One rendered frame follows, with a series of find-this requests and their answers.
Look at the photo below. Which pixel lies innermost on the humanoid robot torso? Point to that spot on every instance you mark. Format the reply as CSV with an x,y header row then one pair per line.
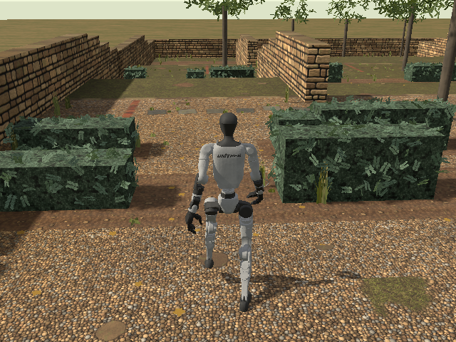
x,y
228,171

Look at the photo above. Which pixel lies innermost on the robot left forearm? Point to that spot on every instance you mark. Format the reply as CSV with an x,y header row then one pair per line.
x,y
196,196

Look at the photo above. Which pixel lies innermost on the robot left shin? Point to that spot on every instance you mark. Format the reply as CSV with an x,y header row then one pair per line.
x,y
209,242

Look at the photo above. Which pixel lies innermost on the right robot hand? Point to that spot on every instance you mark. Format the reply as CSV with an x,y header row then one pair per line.
x,y
254,194

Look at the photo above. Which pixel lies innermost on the right robot upper arm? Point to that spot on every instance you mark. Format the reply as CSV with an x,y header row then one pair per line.
x,y
253,159

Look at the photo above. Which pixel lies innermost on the robot right forearm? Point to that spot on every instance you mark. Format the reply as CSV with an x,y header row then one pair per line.
x,y
259,185

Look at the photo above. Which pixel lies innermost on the left robot upper arm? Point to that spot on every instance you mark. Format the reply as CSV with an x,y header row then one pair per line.
x,y
203,164

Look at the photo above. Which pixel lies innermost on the left robot hand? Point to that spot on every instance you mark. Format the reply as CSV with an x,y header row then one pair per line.
x,y
189,218

